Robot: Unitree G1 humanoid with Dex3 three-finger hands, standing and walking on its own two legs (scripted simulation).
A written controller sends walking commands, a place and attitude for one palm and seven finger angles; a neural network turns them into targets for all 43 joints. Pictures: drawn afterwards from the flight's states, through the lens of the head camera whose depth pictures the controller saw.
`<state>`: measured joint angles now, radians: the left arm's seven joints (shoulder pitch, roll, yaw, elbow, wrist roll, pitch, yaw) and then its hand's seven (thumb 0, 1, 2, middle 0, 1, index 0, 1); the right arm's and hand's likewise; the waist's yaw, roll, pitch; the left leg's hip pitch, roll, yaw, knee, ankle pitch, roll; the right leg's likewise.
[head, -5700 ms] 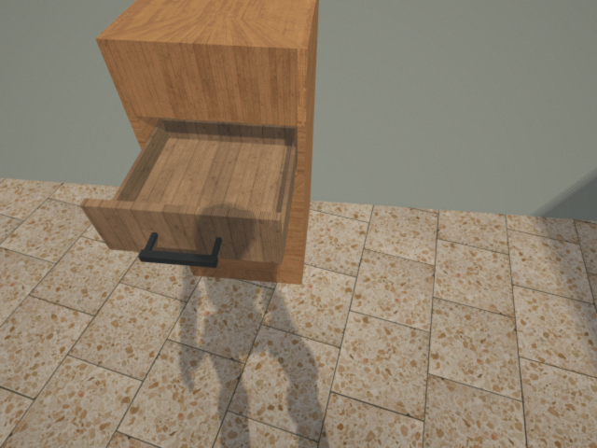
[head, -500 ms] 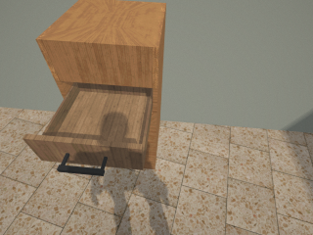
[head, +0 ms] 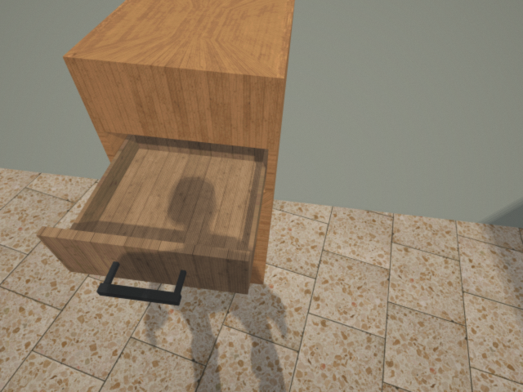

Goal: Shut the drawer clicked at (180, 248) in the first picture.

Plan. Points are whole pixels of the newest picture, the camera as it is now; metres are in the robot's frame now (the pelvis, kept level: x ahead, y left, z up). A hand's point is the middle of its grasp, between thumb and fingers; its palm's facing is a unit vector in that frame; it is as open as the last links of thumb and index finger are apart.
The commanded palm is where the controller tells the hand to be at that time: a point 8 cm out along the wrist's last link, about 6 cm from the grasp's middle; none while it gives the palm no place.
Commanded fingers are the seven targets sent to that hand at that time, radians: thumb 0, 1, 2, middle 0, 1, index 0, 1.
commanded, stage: shuffle to correct the standing spot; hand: left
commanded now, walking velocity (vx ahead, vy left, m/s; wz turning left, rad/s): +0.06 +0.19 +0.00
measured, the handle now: (143, 283) +0.31 +0.25 -0.10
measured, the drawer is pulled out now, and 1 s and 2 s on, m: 0.29 0.29 0.29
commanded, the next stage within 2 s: come to a stop and stand still in 0.36 s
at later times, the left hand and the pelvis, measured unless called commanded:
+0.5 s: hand out of the picture +0.04 +0.23 -0.15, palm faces +0.07 -0.96 -0.27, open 7.4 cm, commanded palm none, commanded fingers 0.00 0.90 0.90 -0.20 -0.30 -0.20 -0.30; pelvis +0.02 +0.04 +0.01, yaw +1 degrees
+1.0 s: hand out of the picture +0.02 +0.25 -0.16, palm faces +0.01 -0.98 -0.21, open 7.4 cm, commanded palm none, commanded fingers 0.00 0.90 0.90 -0.20 -0.30 -0.20 -0.30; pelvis +0.02 +0.08 +0.00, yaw -1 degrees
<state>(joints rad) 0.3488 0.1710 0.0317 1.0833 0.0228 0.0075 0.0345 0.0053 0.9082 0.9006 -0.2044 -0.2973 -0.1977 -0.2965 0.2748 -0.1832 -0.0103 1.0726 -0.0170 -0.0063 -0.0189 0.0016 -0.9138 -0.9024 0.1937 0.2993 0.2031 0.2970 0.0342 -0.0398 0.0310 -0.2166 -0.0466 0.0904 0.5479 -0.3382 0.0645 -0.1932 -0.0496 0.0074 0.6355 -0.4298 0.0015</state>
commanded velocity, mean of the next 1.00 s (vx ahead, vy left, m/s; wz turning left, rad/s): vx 0.00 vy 0.01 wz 0.00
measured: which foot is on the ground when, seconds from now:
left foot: down 0.00-0.26, up 0.28-0.60, down 0.62-1.00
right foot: up 0.00-0.24, down 0.26-0.62, up 0.64-0.88, down 0.90-1.00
